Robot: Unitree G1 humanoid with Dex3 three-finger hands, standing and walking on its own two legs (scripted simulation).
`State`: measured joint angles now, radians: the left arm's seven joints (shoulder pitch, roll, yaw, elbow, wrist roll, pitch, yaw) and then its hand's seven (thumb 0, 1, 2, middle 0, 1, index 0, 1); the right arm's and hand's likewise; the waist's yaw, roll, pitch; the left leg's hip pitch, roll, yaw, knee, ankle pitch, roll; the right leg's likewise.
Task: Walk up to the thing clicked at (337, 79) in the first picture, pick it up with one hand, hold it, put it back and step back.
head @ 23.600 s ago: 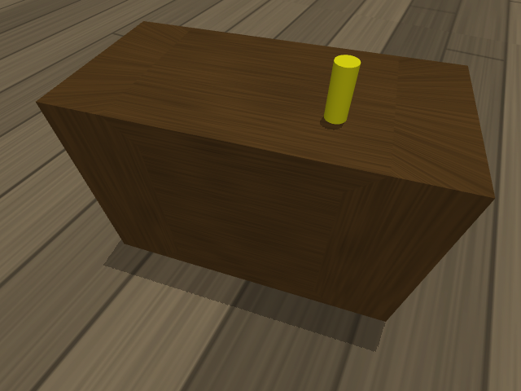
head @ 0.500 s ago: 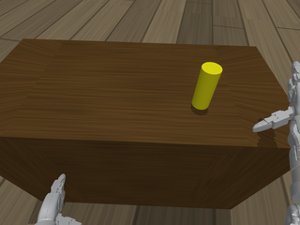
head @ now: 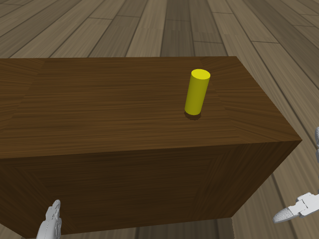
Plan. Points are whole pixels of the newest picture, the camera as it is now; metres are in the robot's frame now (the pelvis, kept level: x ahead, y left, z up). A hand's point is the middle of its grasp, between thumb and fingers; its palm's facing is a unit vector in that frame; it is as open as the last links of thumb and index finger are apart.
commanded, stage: sink last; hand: right
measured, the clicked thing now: (196, 93) +0.55 -0.15 +0.07
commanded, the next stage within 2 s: home in 0.20 s
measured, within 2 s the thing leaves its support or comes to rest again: neither
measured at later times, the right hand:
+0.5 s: hand (314, 192) +0.16 -0.26 +0.16, palm faces +0.43 +0.81 -0.39, open 17.7 cm
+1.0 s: hand (230, 233) +0.16 -0.18 -0.07, palm faces +0.10 +0.97 -0.22, open 17.4 cm
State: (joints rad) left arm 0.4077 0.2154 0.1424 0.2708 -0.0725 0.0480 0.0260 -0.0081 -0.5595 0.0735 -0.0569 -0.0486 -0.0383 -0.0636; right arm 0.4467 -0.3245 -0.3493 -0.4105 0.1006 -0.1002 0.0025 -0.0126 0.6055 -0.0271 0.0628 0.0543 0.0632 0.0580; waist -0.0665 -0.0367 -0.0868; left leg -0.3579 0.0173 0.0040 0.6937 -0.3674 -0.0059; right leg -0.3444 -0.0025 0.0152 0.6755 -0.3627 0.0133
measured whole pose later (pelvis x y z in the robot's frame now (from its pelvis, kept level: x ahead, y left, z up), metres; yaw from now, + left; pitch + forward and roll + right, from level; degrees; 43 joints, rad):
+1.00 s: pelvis -0.01 +0.00 +0.00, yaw +0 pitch +4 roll +1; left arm 0.22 0.18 -0.03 0.56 0.00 -0.14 0.07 0.01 0.73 0.80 -0.18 -0.27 -0.18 -0.27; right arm 0.41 -0.18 -0.03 0.26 0.00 -0.15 -0.06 -0.01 0.53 -0.06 0.06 0.05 0.07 0.06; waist 0.00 0.00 0.01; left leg -0.43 0.00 0.01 0.70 -0.35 -0.01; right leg -0.43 -0.02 0.02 0.72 -0.36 0.01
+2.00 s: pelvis -0.03 -0.01 +0.02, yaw +1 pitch -3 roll +0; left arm 0.20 0.35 -0.01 1.04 0.02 0.01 -0.02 0.01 0.90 0.90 -0.20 -0.30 -0.20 -0.30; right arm 0.22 -0.35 0.02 1.02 -0.03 -0.03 -0.01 -0.01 0.47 -0.08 0.07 0.06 0.07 0.06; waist 0.00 -0.02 0.04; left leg -0.21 0.02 -0.01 0.48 -0.22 -0.02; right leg -0.19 0.00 0.00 0.47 -0.23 0.00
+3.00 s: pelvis -0.01 -0.01 +0.03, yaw +2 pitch -2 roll +0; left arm 0.12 0.35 0.00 1.15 0.01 0.00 -0.01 0.01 0.90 0.90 -0.20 -0.30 -0.20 -0.29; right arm 0.13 -0.35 0.01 1.14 -0.02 -0.02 -0.01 0.00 0.51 -0.07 0.06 0.06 0.07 0.06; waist 0.00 -0.01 0.06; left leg -0.13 0.01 -0.02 0.33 -0.16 -0.01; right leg -0.10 -0.01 -0.02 0.32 -0.17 0.01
